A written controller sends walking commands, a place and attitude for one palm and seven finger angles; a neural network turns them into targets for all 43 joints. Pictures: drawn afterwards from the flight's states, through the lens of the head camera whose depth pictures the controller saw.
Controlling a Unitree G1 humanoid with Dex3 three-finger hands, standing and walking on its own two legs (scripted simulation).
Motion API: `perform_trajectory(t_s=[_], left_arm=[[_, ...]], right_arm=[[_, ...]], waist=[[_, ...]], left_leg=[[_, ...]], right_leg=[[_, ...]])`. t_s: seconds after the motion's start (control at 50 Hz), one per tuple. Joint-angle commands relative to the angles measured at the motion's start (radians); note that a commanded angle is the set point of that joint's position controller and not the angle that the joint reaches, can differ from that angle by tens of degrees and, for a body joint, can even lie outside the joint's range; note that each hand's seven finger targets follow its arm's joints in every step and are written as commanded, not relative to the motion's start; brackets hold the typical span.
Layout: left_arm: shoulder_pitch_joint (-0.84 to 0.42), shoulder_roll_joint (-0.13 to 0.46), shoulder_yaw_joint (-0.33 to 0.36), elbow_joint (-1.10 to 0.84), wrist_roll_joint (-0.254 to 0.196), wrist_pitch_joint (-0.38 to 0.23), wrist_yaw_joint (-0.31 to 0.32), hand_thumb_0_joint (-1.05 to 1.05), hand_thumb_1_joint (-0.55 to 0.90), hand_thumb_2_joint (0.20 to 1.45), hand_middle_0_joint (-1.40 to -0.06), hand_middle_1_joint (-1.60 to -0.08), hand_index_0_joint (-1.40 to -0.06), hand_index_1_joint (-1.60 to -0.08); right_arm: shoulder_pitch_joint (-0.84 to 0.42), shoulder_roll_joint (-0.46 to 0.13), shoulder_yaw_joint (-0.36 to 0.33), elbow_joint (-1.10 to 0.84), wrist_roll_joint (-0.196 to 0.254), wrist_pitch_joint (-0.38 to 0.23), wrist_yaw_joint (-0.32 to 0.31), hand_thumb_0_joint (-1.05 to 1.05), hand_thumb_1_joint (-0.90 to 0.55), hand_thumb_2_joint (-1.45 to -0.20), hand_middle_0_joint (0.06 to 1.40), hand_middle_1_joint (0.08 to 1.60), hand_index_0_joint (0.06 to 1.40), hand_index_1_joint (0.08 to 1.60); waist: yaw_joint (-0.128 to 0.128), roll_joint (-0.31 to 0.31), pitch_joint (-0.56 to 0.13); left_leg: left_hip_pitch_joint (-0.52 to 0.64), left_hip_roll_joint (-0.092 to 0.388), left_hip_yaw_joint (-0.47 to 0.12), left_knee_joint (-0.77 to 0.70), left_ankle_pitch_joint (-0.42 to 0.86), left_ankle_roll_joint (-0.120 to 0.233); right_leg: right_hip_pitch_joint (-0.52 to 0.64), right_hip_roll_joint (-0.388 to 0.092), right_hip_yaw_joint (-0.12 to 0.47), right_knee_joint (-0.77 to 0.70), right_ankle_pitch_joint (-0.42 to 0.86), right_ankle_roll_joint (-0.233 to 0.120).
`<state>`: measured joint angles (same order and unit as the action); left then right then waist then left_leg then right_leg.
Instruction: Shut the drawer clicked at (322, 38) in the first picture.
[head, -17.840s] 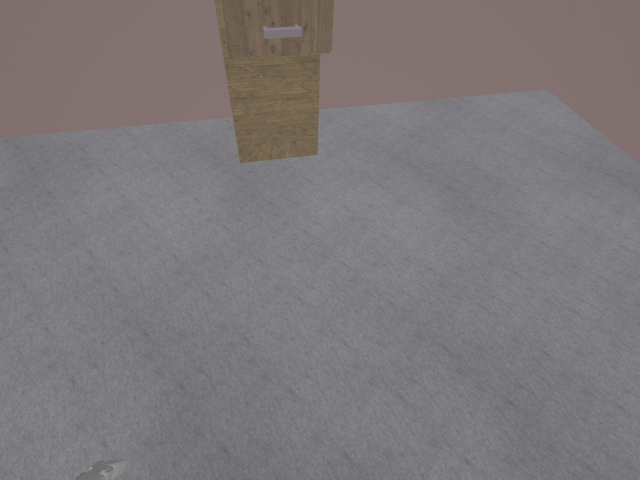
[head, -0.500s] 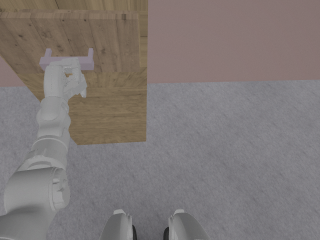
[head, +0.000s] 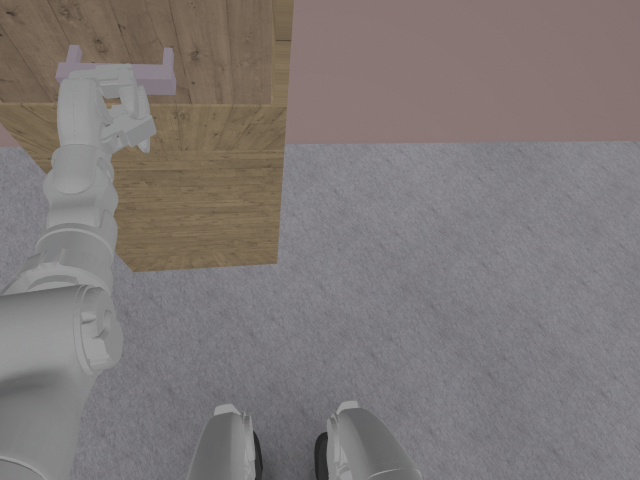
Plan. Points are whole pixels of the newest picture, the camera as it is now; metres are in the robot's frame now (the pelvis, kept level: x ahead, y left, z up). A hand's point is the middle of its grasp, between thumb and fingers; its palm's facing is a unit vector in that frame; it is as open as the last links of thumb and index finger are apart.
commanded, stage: push the drawer shut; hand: left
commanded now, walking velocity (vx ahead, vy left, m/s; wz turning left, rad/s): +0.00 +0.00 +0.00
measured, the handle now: (120, 66) +0.61 +0.19 +0.08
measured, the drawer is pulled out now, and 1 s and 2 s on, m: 0.00 0.00 0.00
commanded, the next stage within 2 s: pull the fist back off the drawer in 0.34 s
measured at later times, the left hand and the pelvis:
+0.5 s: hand (138, 113) +0.54 +0.16 +0.07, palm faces +0.01 -1.00 -0.06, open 3.1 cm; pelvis -0.02 +0.02 -0.01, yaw -1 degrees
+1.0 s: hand (140, 117) +0.54 +0.16 +0.07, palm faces +0.01 -1.00 -0.03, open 2.9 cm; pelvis -0.01 +0.02 -0.01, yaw -1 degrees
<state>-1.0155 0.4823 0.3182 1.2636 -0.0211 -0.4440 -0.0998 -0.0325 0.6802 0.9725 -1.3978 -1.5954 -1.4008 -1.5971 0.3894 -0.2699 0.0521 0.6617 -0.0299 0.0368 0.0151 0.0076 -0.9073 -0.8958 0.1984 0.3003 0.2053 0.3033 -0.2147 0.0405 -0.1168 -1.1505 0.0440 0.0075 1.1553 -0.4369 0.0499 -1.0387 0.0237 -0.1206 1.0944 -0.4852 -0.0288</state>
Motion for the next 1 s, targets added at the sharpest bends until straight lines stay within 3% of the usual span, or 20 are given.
perform_trajectory(t_s=[0.0, 0.02, 0.04, 0.1, 0.16, 0.24, 0.28, 0.32, 0.36, 0.4, 0.42, 0.48, 0.56, 0.58, 0.7, 0.74, 0.8, 0.88, 0.94, 0.98], left_arm=[[-0.718, 0.195, -0.021, -0.260, -0.011, -0.056, 0.042, 0.000, 0.900, 0.900, -1.400, -1.600, -1.400, -1.600], [-0.737, 0.219, -0.009, -0.271, -0.009, -0.057, 0.046, 0.000, 0.900, 0.900, -1.400, -1.600, -1.400, -1.600], [-0.749, 0.188, -0.034, -0.263, -0.010, -0.054, 0.049, 0.000, 0.900, 0.900, -1.400, -1.600, -1.400, -1.600], [-0.768, 0.219, -0.018, -0.257, -0.011, -0.044, 0.060, 0.000, 0.900, 0.900, -1.400, -1.600, -1.400, -1.600], [-0.807, 0.199, -0.044, -0.281, -0.009, -0.043, 0.065, 0.000, 0.900, 0.900, -1.400, -1.600, -1.400, -1.600], [-0.820, 0.172, -0.066, -0.262, -0.014, -0.032, 0.074, 0.000, 0.900, 0.900, -1.400, -1.600, -1.400, -1.600], [-0.809, 0.225, -0.030, -0.239, -0.013, -0.026, 0.080, 0.000, 0.900, 0.900, -1.400, -1.600, -1.400, -1.600], [-0.804, 0.218, -0.033, -0.233, -0.016, -0.022, 0.079, 0.000, 0.900, 0.900, -1.400, -1.600, -1.400, -1.600], [-0.820, 0.212, -0.040, -0.244, -0.015, -0.026, 0.078, 0.000, 0.900, 0.900, -1.400, -1.600, -1.400, -1.600], [-0.813, 0.247, -0.014, -0.230, -0.016, -0.023, 0.078, 0.000, 0.900, 0.900, -1.400, -1.600, -1.400, -1.600], [-0.804, 0.224, -0.032, -0.222, -0.020, -0.019, 0.074, 0.000, 0.900, 0.900, -1.400, -1.600, -1.400, -1.600], [-0.789, 0.245, -0.010, -0.203, -0.019, -0.018, 0.067, 0.000, 0.900, 0.900, -1.400, -1.600, -1.400, -1.600], [-0.786, 0.214, -0.023, -0.211, -0.016, -0.015, 0.064, 0.000, 0.900, 0.900, -1.400, -1.600, -1.400, -1.600], [-0.797, 0.238, -0.003, -0.223, -0.016, -0.017, 0.066, 0.000, 0.900, 0.900, -1.400, -1.600, -1.400, -1.600], [-0.761, 0.211, -0.008, -0.204, -0.008, -0.002, 0.059, 0.000, 0.900, 0.900, -1.400, -1.600, -1.400, -1.600], [-0.763, 0.215, -0.001, -0.226, -0.006, -0.004, 0.058, 0.000, 0.900, 0.900, -1.400, -1.600, -1.400, -1.600], [-0.731, 0.169, -0.015, -0.255, -0.010, -0.002, 0.053, 0.000, 0.900, 0.900, -1.400, -1.600, -1.400, -1.600], [-0.637, 0.143, -0.015, -0.286, -0.016, -0.001, 0.047, 0.000, 0.900, 0.900, -1.400, -1.600, -1.400, -1.600], [-0.570, 0.134, -0.015, -0.284, -0.020, -0.003, 0.048, 0.000, 0.900, 0.900, -1.400, -1.600, -1.400, -1.600], [-0.532, 0.124, -0.013, -0.311, -0.022, -0.011, 0.052, 0.000, 0.900, 0.900, -1.400, -1.600, -1.400, -1.600]], right_arm=[[0.184, -0.197, -0.065, -0.021, -0.005, -0.033, -0.017, 0.000, -0.900, -0.900, 0.200, 0.300, 0.200, 0.300], [0.187, -0.202, -0.063, -0.018, -0.007, -0.037, -0.019, 0.000, -0.900, -0.900, 0.200, 0.300, 0.200, 0.300], [0.188, -0.202, -0.063, -0.017, -0.007, -0.044, -0.019, 0.000, -0.900, -0.900, 0.200, 0.300, 0.200, 0.300], [0.188, -0.212, -0.059, -0.012, -0.007, -0.059, -0.024, 0.000, -0.900, -0.900, 0.200, 0.300, 0.200, 0.300], [0.193, -0.217, -0.057, -0.007, -0.009, -0.076, -0.027, 0.000, -0.900, -0.900, 0.200, 0.300, 0.200, 0.300], [0.194, -0.219, -0.053, 0.002, -0.008, -0.098, -0.030, 0.000, -0.900, -0.900, 0.200, 0.300, 0.200, 0.300], [0.194, -0.225, -0.049, 0.004, -0.007, -0.104, -0.032, 0.000, -0.900, -0.900, 0.200, 0.300, 0.200, 0.300], [0.192, -0.226, -0.047, 0.005, -0.006, -0.113, -0.033, 0.000, -0.900, -0.900, 0.200, 0.300, 0.200, 0.300], [0.195, -0.228, -0.045, 0.001, -0.007, -0.118, -0.032, 0.000, -0.900, -0.900, 0.200, 0.300, 0.200, 0.300], [0.198, -0.230, -0.044, 0.002, -0.007, -0.122, -0.034, 0.000, -0.900, -0.900, 0.200, 0.300, 0.200, 0.300], [0.194, -0.229, -0.043, 0.002, -0.005, -0.125, -0.034, 0.000, -0.900, -0.900, 0.200, 0.300, 0.200, 0.300], [0.199, -0.233, -0.044, 0.001, -0.006, -0.125, -0.035, 0.000, -0.900, -0.900, 0.200, 0.300, 0.200, 0.300], [0.202, -0.234, -0.047, -0.008, -0.011, -0.118, -0.031, 0.000, -0.900, -0.900, 0.200, 0.300, 0.200, 0.300], [0.205, -0.234, -0.049, -0.005, -0.013, -0.116, -0.030, 0.000, -0.900, -0.900, 0.200, 0.300, 0.200, 0.300], [0.208, -0.231, -0.056, -0.016, -0.016, -0.093, -0.018, 0.000, -0.900, -0.900, 0.200, 0.300, 0.200, 0.300], [0.206, -0.231, -0.057, -0.021, -0.019, -0.086, -0.015, 0.000, -0.900, -0.900, 0.200, 0.300, 0.200, 0.300], [0.207, -0.226, -0.067, -0.022, -0.021, -0.072, -0.005, 0.000, -0.900, -0.900, 0.200, 0.300, 0.200, 0.300], [0.201, -0.221, -0.076, -0.033, -0.018, -0.049, 0.008, 0.000, -0.900, -0.900, 0.200, 0.300, 0.200, 0.300], [0.189, -0.215, -0.075, -0.045, -0.013, -0.035, 0.011, 0.000, -0.900, -0.900, 0.200, 0.300, 0.200, 0.300], [0.180, -0.208, -0.078, -0.055, -0.010, -0.027, 0.014, 0.000, -0.900, -0.900, 0.200, 0.300, 0.200, 0.300]], waist=[[-0.117, 0.173, -0.459], [-0.113, 0.187, -0.457], [-0.126, 0.198, -0.453], [-0.129, 0.197, -0.464], [-0.136, 0.234, -0.495], [-0.148, 0.234, -0.469], [-0.141, 0.217, -0.464], [-0.144, 0.195, -0.440], [-0.142, 0.219, -0.464], [-0.137, 0.207, -0.457], [-0.145, 0.199, -0.443], [-0.135, 0.188, -0.428], [-0.135, 0.202, -0.436], [-0.129, 0.201, -0.443], [-0.122, 0.179, -0.437], [-0.107, 0.221, -0.460], [-0.092, 0.231, -0.490], [-0.061, 0.203, -0.521], [-0.047, 0.181, -0.480], [-0.034, 0.169, -0.495]], left_leg=[[0.514, -0.002, -0.131, -0.135, 0.083, -0.009], [0.513, 0.000, -0.136, -0.140, 0.062, -0.011], [0.527, 0.002, -0.147, -0.147, 0.051, -0.010], [0.530, 0.008, -0.164, -0.158, 0.007, -0.012], [0.570, 0.015, -0.187, -0.170, -0.005, -0.018], [0.569, 0.020, -0.199, -0.189, -0.056, -0.019], [0.536, 0.017, -0.192, -0.190, -0.084, -0.019], [0.518, 0.019, -0.195, -0.200, -0.118, -0.018], [0.543, 0.018, -0.202, -0.203, -0.111, -0.020], [0.521, 0.019, -0.200, -0.202, -0.120, -0.021], [0.511, 0.018, -0.193, -0.202, -0.127, -0.018], [0.501, 0.020, -0.201, -0.203, -0.128, -0.020], [0.528, 0.021, -0.217, -0.202, -0.120, -0.023], [0.527, 0.022, -0.218, -0.198, -0.113, -0.024], [0.512, 0.017, -0.214, -0.179, -0.092, -0.021], [0.542, 0.016, -0.221, -0.176, -0.065, -0.025], [0.604, 0.024, -0.239, -0.174, -0.004, -0.033], [0.638, 0.025, -0.233, -0.174, 0.054, -0.037], [0.608, 0.017, -0.206, -0.180, 0.056, -0.032], [0.605, 0.013, -0.188, -0.176, 0.085, -0.030]], right_leg=[[-0.037, 0.029, 0.084, -0.171, 0.075, 0.010], [-0.043, 0.028, 0.084, -0.168, 0.065, 0.008], [-0.069, 0.028, 0.080, -0.165, 0.061, 0.007], [-0.086, 0.024, 0.077, -0.162, 0.044, 0.009], [-0.119, 0.022, 0.072, -0.151, 0.043, 0.007], [-0.144, 0.021, 0.068, -0.155, 0.024, 0.007], [-0.123, 0.022, 0.072, -0.161, 0.008, 0.009], [-0.122, 0.021, 0.071, -0.165, -0.007, 0.010], [-0.136, 0.020, 0.069, -0.158, -0.002, 0.008], [-0.124, 0.022, 0.070, -0.158, -0.008, 0.008], [-0.124, 0.022, 0.073, -0.166, -0.011, 0.010], [-0.129, 0.020, 0.067, -0.156, -0.009, 0.008], [-0.157, 0.018, 0.061, -0.144, 0.002, 0.006], [-0.152, 0.018, 0.059, -0.139, 0.007, 0.005], [-0.149, 0.018, 0.058, -0.135, 0.015, 0.004], [-0.161, 0.015, 0.055, -0.122, 0.029, 0.000], [-0.165, 0.015, 0.046, -0.114, 0.064, -0.001], [-0.129, 0.019, 0.044, -0.119, 0.086, -0.003], [-0.093, 0.021, 0.046, -0.131, 0.081, -0.004], [-0.057, 0.023, 0.050, -0.139, 0.094, -0.003]])
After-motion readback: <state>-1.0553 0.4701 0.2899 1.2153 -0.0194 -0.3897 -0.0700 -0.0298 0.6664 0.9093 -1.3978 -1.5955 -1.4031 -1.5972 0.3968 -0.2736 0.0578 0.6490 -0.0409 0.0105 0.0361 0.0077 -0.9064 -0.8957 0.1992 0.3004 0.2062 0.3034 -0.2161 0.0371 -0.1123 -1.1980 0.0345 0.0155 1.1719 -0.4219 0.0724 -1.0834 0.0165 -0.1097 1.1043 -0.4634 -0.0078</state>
